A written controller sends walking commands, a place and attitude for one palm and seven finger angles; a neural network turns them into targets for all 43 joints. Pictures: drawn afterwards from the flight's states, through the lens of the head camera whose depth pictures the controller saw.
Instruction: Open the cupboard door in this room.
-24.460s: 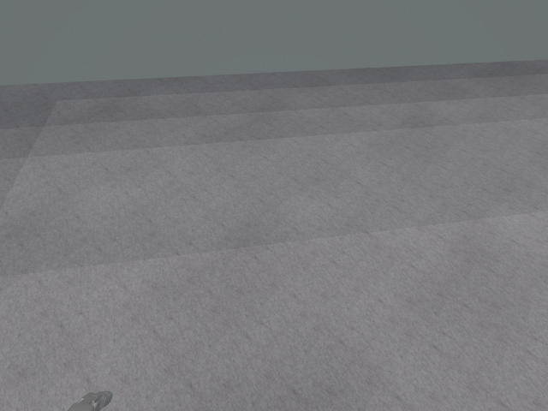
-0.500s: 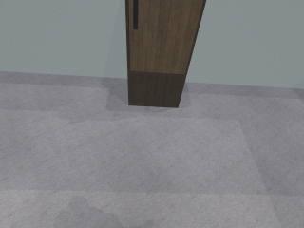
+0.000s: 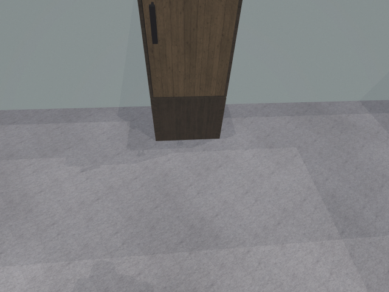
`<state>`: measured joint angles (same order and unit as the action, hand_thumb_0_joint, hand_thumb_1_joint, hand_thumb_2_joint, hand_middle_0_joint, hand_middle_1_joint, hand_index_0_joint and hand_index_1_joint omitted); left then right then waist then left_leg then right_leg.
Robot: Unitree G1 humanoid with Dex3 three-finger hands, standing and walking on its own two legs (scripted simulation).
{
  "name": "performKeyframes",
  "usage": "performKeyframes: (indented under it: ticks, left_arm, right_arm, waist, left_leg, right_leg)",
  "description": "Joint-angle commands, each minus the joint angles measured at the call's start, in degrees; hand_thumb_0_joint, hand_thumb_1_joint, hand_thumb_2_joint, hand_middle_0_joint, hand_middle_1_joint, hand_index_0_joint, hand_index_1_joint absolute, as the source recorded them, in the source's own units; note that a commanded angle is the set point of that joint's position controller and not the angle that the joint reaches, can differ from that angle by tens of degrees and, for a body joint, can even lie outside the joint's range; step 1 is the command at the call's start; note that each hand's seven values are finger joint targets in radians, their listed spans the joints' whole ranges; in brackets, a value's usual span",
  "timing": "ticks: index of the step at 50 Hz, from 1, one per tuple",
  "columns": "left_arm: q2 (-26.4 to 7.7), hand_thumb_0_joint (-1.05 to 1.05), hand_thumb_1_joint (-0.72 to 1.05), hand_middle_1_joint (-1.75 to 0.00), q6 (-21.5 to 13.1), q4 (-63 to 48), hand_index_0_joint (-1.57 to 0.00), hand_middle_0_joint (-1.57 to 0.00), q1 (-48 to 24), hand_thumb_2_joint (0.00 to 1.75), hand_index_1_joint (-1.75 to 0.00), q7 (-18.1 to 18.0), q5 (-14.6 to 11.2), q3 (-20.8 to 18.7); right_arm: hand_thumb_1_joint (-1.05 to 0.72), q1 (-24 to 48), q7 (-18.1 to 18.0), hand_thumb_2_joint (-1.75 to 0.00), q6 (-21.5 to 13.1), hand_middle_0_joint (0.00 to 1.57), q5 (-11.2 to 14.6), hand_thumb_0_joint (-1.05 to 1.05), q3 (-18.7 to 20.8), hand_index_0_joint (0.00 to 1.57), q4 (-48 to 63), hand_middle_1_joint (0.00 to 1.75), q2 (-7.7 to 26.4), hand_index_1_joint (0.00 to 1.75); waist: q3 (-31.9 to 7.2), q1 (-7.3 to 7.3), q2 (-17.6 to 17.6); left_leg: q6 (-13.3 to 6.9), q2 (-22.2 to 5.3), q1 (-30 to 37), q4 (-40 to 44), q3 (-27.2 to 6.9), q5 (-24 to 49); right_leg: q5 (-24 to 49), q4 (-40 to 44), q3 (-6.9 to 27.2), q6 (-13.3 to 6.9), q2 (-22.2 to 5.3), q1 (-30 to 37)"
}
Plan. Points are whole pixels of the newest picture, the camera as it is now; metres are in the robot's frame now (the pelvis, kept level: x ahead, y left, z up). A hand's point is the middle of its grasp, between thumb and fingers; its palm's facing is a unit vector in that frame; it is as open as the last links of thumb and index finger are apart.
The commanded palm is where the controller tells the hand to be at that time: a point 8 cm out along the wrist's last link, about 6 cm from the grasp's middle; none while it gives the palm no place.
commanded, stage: look at it before walking up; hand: left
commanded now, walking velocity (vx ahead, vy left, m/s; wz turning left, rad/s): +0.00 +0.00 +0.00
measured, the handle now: (153, 23) +1.16 +0.25 +0.05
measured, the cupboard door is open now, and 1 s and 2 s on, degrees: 0 0 0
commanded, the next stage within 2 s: walk to a spot facing it in 0.48 s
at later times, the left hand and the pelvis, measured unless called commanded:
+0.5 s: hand out of the picture -0.03 +0.14 -0.18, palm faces +0.03 -0.99 -0.14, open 7.4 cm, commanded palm none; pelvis +0.00 +0.00 +0.00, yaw +0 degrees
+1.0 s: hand out of the picture +0.07 +0.13 -0.18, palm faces +0.00 -0.97 -0.23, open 7.4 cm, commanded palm none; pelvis +0.07 -0.04 -0.02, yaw -3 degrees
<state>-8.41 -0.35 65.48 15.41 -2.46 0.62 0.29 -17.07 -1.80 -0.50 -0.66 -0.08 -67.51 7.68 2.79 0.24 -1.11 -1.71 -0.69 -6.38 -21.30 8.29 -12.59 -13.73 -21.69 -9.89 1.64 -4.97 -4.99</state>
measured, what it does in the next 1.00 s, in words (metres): steps on the spot: right foot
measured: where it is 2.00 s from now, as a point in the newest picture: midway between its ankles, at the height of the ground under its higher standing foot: (211, 259)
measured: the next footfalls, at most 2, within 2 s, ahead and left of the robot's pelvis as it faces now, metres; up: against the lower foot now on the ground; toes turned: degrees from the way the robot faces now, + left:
right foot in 0.94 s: +0.09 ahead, -0.12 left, +0.00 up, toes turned -13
left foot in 1.44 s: +0.42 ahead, +0.01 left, +0.00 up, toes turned +6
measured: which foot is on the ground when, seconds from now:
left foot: down 0.00-0.96, up 0.98-1.00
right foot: down 0.00-0.76, up 0.78-0.92, down 0.94-1.00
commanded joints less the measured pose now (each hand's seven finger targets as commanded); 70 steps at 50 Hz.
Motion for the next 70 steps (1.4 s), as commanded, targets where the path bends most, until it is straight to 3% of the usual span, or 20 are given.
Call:
performKeyframes:
  ticks: [1, 29, 32, 35, 37, 38, 41, 43, 45, 46, 47, 48, 49, 51, 52, 54, 59, 66, 68, 70]
  left_arm:
    - [-4.44, 0.00, 0.90, -0.30, -0.35, -0.44, -0.20, -0.20, 5.35, 0.90, -0.30, -0.11, -0.41, -0.91]
    - [-2.76, 0.00, 0.90, -0.30, -0.93, -0.05, -0.20, -0.20, 8.27, 0.90, -0.30, -0.35, 0.00, -0.69]
    - [-2.39, 0.00, 0.90, -0.30, -0.74, 0.49, -0.20, -0.20, 8.51, 0.90, -0.30, -0.02, 0.09, -0.82]
    - [-2.35, 0.00, 0.90, -0.30, -0.23, -0.44, -0.20, -0.20, 7.67, 0.90, -0.30, 1.04, 0.71, -1.50]
    - [-1.70, 0.00, 0.90, -0.30, -0.18, -1.50, -0.20, -0.20, 6.74, 0.90, -0.30, 1.75, 1.07, -1.70]
    - [-0.81, 0.00, 0.90, -0.30, -0.11, -2.06, -0.20, -0.20, 5.85, 0.90, -0.30, 2.03, 1.19, -1.61]
    - [-0.36, 0.00, 0.90, -0.30, -0.45, -4.74, -0.20, -0.20, 1.49, 0.90, -0.30, 2.59, 1.05, -2.03]
    - [-0.32, 0.00, 0.90, -0.30, -1.07, -5.50, -0.20, -0.20, 0.95, 0.90, -0.30, 2.98, 0.92, -2.36]
    - [-0.12, 0.00, 0.90, -0.30, -1.47, -3.90, -0.20, -0.20, 6.23, 0.90, -0.30, 3.17, 0.83, -2.71]
    - [-1.20, 0.00, 0.90, -0.30, -1.66, -1.80, -0.20, -0.20, 12.23, 0.90, -0.30, 2.97, 0.91, -3.08]
    - [-5.91, 0.00, 0.90, -0.30, -2.27, 0.01, -0.20, -0.20, 18.62, 0.90, -0.30, 2.37, 1.11, -3.92]
    - [-10.42, 0.00, 0.90, -0.30, -2.37, 1.31, -0.20, -0.20, 23.45, 0.90, -0.30, 1.68, 0.48, -4.94]
    - [-10.17, 0.00, 0.90, -0.30, -2.32, 0.91, -0.20, -0.20, 22.01, 0.90, -0.30, 1.02, 0.01, -4.79]
    - [-7.11, 0.00, 0.90, -0.30, -2.87, -0.47, -0.20, -0.20, 15.69, 0.90, -0.30, 1.08, 0.13, -4.22]
    - [-5.18, 0.00, 0.90, -0.30, -3.16, -1.16, -0.20, -0.20, 14.04, 0.90, -0.30, 0.98, 0.23, -3.67]
    - [-4.38, 0.00, 0.90, -0.30, -4.12, -1.32, -0.20, -0.20, 13.57, 0.90, -0.30, 1.17, 0.33, -3.03]
    - [-4.14, 0.00, 0.90, -0.30, -5.32, 0.70, -0.20, -0.20, 17.66, 0.90, -0.30, 0.87, 0.64, -2.52]
    - [-4.02, 0.00, 0.90, -0.30, -4.94, 1.91, -0.20, -0.20, 19.40, 0.90, -0.30, 0.08, 0.58, -1.82]
    - [-5.80, 0.00, 0.90, -0.30, -5.06, 1.89, -0.20, -0.20, 18.38, 0.90, -0.30, -0.05, 0.39, -2.06]
    - [-8.09, 0.00, 0.90, -0.30, -5.23, 1.11, -0.20, -0.20, 15.44, 0.90, -0.30, -0.09, 0.11, -2.44]
  right_arm:
    - [-0.90, -2.55, -0.17, -0.90, -1.25, 0.20, 0.30, 0.00, 0.96, 0.20, 1.70, 0.30, 4.46, 0.30]
    - [-0.90, -3.99, -0.39, -0.90, -1.40, 0.20, 0.50, 0.00, 1.46, 0.20, 1.50, 0.30, 3.33, 0.30]
    - [-0.90, -5.40, -0.30, -0.90, -1.00, 0.20, 0.09, 0.00, 1.71, 0.20, 0.97, 0.30, 3.38, 0.30]
    - [-0.90, -4.90, 0.01, -0.90, -0.43, 0.20, -0.22, 0.00, 2.91, 0.20, 1.91, 0.30, 5.26, 0.30]
    - [-0.90, -5.92, 0.08, -0.90, -0.45, 0.20, -0.30, 0.00, 3.80, 0.20, 2.22, 0.30, 7.31, 0.30]
    - [-0.90, -6.67, 0.03, -0.90, -0.64, 0.20, -0.40, 0.00, 4.13, 0.20, 2.06, 0.30, 7.94, 0.30]
    - [-0.90, -9.79, 0.14, -0.90, -1.38, 0.20, -0.79, 0.00, 4.40, 0.20, 1.57, 0.30, 8.09, 0.30]
    - [-0.90, -8.33, 0.27, -0.90, -1.82, 0.20, -1.03, 0.00, 4.34, 0.20, 2.08, 0.30, 8.07, 0.30]
    - [-0.90, -4.27, 0.36, -0.90, -1.94, 0.20, -0.97, 0.00, 4.07, 0.20, 3.10, 0.30, 7.83, 0.30]
    - [-0.90, -1.96, 0.44, -0.90, -1.93, 0.20, -0.81, 0.00, 3.90, 0.20, 3.98, 0.30, 7.12, 0.30]
    - [-0.90, -0.06, 0.73, -0.90, -2.14, 0.20, -0.13, 0.00, 3.36, 0.20, 5.87, 0.30, 4.39, 0.30]
    - [-0.90, 4.75, 1.45, -0.90, -2.19, 0.20, -0.08, 0.00, 2.84, 0.20, 8.93, 0.30, 3.52, 0.30]
    - [-0.90, 6.78, 1.72, -0.90, -2.03, 0.20, -0.39, 0.00, 3.64, 0.20, 9.52, 0.30, 5.53, 0.30]
    - [-0.90, 6.85, 2.08, -0.90, -1.76, 0.20, -0.53, 0.00, 4.21, 0.20, 8.30, 0.30, 4.48, 0.30]
    - [-0.90, 5.55, 2.21, -0.90, -1.69, 0.20, -0.65, 0.00, 4.38, 0.20, 7.45, 0.30, 4.12, 0.30]
    - [-0.90, 3.33, 2.60, -0.90, -1.43, 0.20, -0.88, 0.00, 4.13, 0.20, 5.84, 0.30, 2.81, 0.30]
    - [-0.90, 6.22, 2.76, -0.90, -0.84, 0.20, -0.46, 0.00, 3.82, 0.20, 7.52, 0.30, 2.39, 0.30]
    - [-0.90, 17.76, 3.24, -0.90, -1.78, 0.20, -0.12, 0.00, 1.79, 0.20, 12.46, 0.30, 2.09, 0.30]
    - [-0.90, 14.57, 2.74, -0.90, -2.33, 0.20, -0.29, 0.00, 1.85, 0.20, 11.75, 0.30, 2.82, 0.30]
    - [-0.90, 1.53, 1.93, -0.90, -2.73, 0.20, -0.71, 0.00, 3.02, 0.20, 8.16, 0.30, 5.77, 0.30]
  waist:
    - [2.85, -1.06, 1.95]
    - [2.48, -0.16, 1.66]
    - [1.60, 0.28, 1.87]
    - [6.21, 0.54, 5.18]
    - [7.72, 0.89, 9.18]
    - [8.64, 1.31, 11.59]
    - [9.70, 2.66, 10.05]
    - [7.31, 1.57, 7.41]
    - [4.08, -2.07, 3.48]
    - [2.59, -5.17, -1.47]
    - [1.03, -7.83, -16.12]
    - [3.94, -9.90, -23.18]
    - [6.53, -8.50, -15.12]
    - [11.32, -5.27, -8.36]
    - [11.03, -3.83, -2.75]
    - [7.50, -2.30, 0.73]
    - [3.90, -1.95, -4.81]
    - [6.45, -3.19, -6.85]
    - [3.72, -1.12, -7.84]
    - [-3.99, 5.32, -7.28]
  left_leg:
    - [0.72, -6.96, -3.28, 4.93, -7.52, 9.48]
    - [0.09, -6.88, -1.88, 3.48, -6.85, 8.98]
    - [0.42, -6.74, -0.94, 3.04, -6.03, -2.96]
    - [-0.64, -9.22, -4.43, 6.62, -8.95, -20.66]
    - [-3.01, -13.23, -4.34, 10.13, -13.88, -28.39]
    - [-4.62, -15.74, -3.22, 11.76, -16.30, -29.74]
    - [-8.59, -19.98, 0.35, 12.60, -19.86, -24.30]
    - [-8.23, -20.13, -0.17, 10.96, -17.37, -19.66]
    - [-5.15, -16.73, -7.04, 5.13, -10.24, -16.99]
    - [-2.95, -12.89, -13.40, -3.44, -5.99, -17.07]
    - [-0.26, -5.81, -24.18, -19.50, 0.91, -15.63]
    - [1.08, -1.89, -33.83, -33.72, 1.75, -21.23]
    - [0.66, -3.91, -35.53, -40.37, -3.74, -17.78]
    - [0.58, -6.41, -36.87, -46.29, -6.52, -8.15]
    - [0.84, -7.40, -35.68, -46.14, -7.07, -4.93]
    - [2.01, -7.06, -33.45, -45.62, -6.32, 0.54]
    - [3.20, -4.92, -36.23, -43.15, -3.52, 3.54]
    - [1.16, -0.51, -29.28, -21.66, 3.38, 5.26]
    - [-0.59, 2.90, -20.40, -17.64, 5.42, 4.45]
    - [-3.01, 4.01, -4.46, -10.85, 3.88, 8.28]
  right_leg:
    - [6.57, 3.52, 4.86, -1.36, -4.65, -1.54]
    - [7.34, 3.53, 5.62, -1.48, -4.12, -3.96]
    - [-1.80, 2.32, 5.34, -1.93, -3.31, -5.19]
    - [-12.98, -1.56, 3.72, -2.37, -1.17, -11.40]
    - [-13.40, -9.40, 1.24, -2.26, 1.35, -15.96]
    - [-11.88, -14.77, 0.20, -2.21, 2.06, -19.13]
    - [-14.31, -23.25, 3.20, -2.66, -0.20, -26.86]
    - [-13.35, -20.20, 3.81, -2.66, -1.01, -24.02]
    - [-6.82, -11.26, 1.72, -2.41, 0.38, -10.36]
    - [-3.63, -5.67, 2.74, -2.73, 0.75, -0.84]
    - [-12.49, 2.87, 17.23, -5.89, -7.68, 8.02]
    - [-19.42, 13.26, 35.91, -10.36, -17.89, 8.37]
    - [-25.59, 16.12, 39.54, -12.52, -19.60, 4.04]
    - [-24.99, 16.05, 34.52, -10.67, -17.89, -2.18]
    - [-19.47, 14.91, 29.97, -9.49, -16.90, -3.00]
    - [-3.92, 12.98, 20.96, -7.57, -12.62, -0.90]
    - [32.27, 8.31, 8.31, -2.85, -8.17, 6.75]
    - [50.95, 6.82, 3.73, -5.56, -7.39, 9.34]
    - [63.03, 1.28, 2.91, -6.01, -8.14, 9.59]
    - [66.63, -15.68, 1.77, -4.33, -8.27, 6.94]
